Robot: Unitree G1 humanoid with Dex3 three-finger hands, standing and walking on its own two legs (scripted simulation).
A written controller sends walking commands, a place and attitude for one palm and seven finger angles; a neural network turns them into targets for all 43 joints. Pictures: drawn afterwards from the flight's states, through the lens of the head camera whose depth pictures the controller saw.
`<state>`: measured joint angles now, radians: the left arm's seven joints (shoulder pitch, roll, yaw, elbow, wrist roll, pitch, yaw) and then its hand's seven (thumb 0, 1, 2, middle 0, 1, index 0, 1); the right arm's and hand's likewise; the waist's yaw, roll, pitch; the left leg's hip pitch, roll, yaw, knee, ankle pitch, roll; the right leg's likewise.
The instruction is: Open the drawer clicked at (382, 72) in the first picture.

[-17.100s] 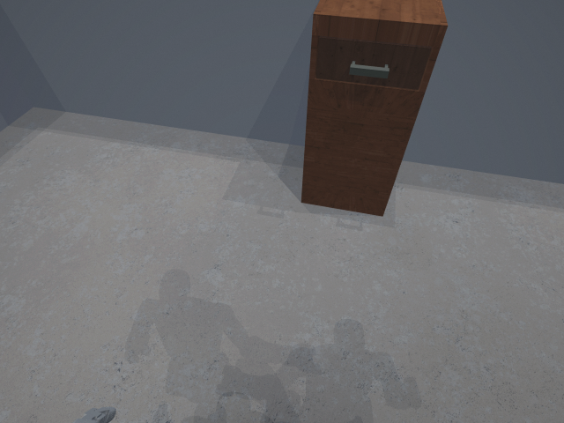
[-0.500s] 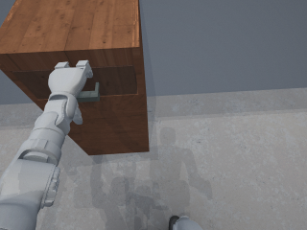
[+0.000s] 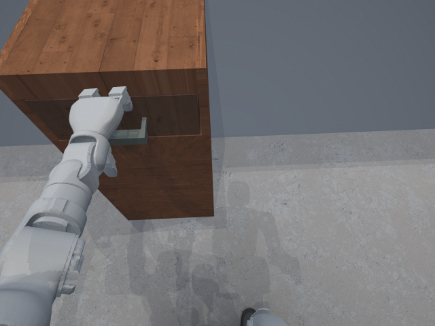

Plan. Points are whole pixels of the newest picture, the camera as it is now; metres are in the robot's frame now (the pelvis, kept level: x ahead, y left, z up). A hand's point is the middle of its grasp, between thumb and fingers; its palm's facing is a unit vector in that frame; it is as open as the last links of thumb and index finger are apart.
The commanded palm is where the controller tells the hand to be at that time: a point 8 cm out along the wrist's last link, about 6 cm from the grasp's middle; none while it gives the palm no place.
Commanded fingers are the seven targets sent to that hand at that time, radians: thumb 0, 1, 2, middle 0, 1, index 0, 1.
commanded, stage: move the hooked fingers above the handle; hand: left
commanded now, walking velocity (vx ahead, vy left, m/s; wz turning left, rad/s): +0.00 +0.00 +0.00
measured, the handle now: (119, 130) +0.52 +0.21 -0.02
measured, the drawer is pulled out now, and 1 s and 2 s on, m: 0.00 0.00 0.00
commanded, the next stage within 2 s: lower the fingers behind the handle in 0.14 s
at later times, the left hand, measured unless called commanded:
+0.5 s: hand (114, 142) +0.46 +0.20 +0.02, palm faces -0.08 -0.03 -1.00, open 13.9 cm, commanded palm +0.45 +0.21 +0.08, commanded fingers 0.00 -0.50 0.30 -0.30 -1.20 -0.30 -1.20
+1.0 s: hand (119, 151) +0.46 +0.20 -0.01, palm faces -0.07 -0.03 -1.00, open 13.9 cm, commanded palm +0.44 +0.21 +0.04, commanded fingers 0.00 -0.50 0.30 -0.30 -1.20 -0.30 -1.20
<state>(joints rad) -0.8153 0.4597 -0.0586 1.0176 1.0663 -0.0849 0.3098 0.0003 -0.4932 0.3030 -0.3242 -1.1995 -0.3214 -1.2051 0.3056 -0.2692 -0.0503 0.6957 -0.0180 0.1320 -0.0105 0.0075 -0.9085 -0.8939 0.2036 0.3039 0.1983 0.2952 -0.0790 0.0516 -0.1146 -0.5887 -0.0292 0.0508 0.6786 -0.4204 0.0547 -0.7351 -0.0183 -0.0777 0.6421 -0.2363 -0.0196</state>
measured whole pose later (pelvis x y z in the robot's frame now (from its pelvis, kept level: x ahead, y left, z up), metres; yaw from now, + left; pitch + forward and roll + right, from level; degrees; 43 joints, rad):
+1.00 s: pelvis -0.01 -0.01 -0.01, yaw -1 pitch +22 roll +0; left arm -0.77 0.47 -0.01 1.04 1.08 -0.11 0.37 0.00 -0.49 0.30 -0.31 -1.20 -0.32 -1.20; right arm 0.30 -0.28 -0.05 0.71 -0.04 0.12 -0.01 0.01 -0.91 -0.89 0.20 0.30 0.20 0.30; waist -0.10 0.05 -0.13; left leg -0.71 -0.02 0.06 0.79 -0.45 0.04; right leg -0.87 -0.01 -0.07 0.75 -0.26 -0.04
